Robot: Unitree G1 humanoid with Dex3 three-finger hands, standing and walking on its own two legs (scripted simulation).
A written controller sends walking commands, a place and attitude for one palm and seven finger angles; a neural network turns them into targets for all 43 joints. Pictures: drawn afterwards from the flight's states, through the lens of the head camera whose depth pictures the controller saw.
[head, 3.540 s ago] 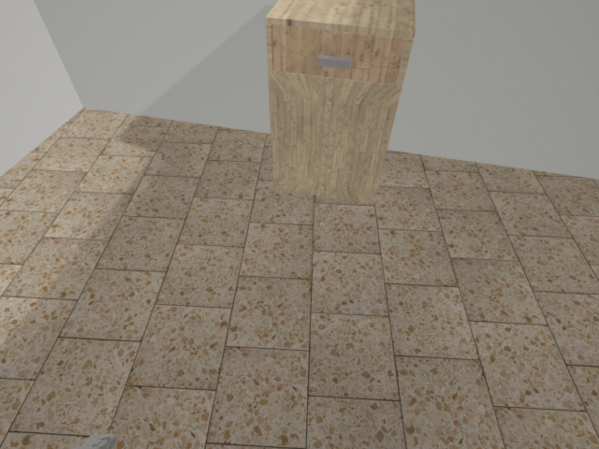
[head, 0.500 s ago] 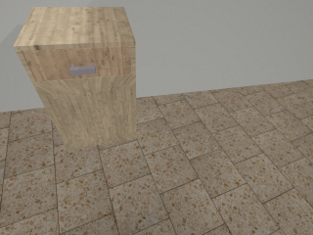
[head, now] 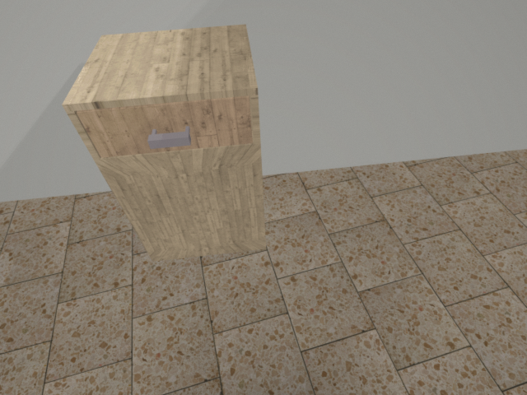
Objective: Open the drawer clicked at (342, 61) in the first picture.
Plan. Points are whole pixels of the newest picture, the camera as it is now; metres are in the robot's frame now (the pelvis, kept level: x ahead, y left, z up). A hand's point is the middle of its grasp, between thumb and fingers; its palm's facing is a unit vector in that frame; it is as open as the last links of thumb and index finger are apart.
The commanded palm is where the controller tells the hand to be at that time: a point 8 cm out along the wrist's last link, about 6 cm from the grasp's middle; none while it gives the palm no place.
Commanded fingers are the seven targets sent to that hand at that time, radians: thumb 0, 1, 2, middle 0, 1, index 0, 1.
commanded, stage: take the last steps up to it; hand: left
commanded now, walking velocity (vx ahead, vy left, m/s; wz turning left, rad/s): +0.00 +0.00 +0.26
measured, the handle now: (170, 135) +0.78 +0.29 -0.07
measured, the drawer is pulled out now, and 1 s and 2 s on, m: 0.00 0.00 0.00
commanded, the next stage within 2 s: come to a stop and stand still in 0.98 s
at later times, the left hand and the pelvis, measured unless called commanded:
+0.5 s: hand out of the picture +0.03 +0.22 -0.17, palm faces +0.14 -0.97 -0.18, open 7.4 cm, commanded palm none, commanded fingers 0.00 0.90 0.90 -0.20 -0.30 -0.20 -0.30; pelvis +0.05 +0.03 +0.01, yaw +5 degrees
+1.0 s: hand out of the picture +0.14 +0.16 -0.18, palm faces +0.21 -0.97 -0.12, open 7.3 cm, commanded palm none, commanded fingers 0.00 0.90 0.90 -0.20 -0.30 -0.20 -0.30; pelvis +0.19 +0.02 +0.00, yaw +7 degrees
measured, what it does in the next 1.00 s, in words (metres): walks ahead: left foot, then right foot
